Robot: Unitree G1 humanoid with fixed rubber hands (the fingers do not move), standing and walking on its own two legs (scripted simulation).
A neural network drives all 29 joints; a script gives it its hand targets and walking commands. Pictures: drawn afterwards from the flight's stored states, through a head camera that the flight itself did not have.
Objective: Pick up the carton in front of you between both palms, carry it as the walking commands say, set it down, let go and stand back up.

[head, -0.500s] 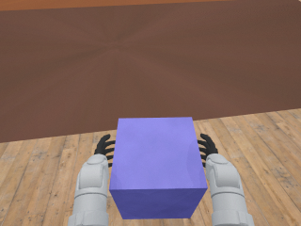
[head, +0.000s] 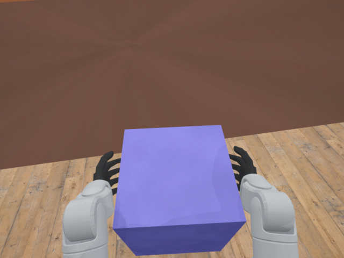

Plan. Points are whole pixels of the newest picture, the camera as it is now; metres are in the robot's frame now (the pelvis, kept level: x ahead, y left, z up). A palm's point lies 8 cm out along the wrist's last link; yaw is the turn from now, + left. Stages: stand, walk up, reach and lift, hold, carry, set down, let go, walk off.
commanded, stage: carry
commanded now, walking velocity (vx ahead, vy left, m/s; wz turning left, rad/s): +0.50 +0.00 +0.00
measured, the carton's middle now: (175, 194) +0.28 +0.00 +0.03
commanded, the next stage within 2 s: none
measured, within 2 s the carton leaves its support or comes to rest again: neither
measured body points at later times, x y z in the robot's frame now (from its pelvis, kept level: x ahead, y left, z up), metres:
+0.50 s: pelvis +0.31 -0.01 -0.02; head +0.31 -0.03 +0.43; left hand +0.57 +0.14 +0.08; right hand +0.58 -0.16 +0.07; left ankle +0.46 +0.08 -0.73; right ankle +0.10 -0.10 -0.74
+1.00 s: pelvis +0.65 -0.03 -0.01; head +0.63 -0.04 +0.44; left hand +0.90 +0.13 +0.09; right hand +0.91 -0.18 +0.09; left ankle +0.47 +0.07 -0.74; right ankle +0.77 -0.13 -0.74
